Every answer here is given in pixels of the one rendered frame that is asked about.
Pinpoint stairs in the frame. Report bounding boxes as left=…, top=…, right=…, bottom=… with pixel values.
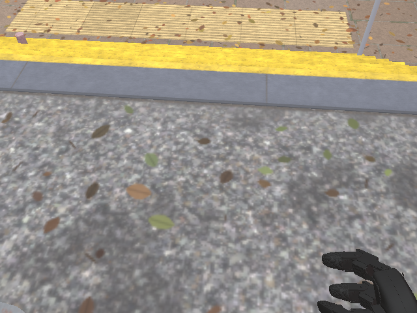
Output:
left=0, top=37, right=417, bottom=75

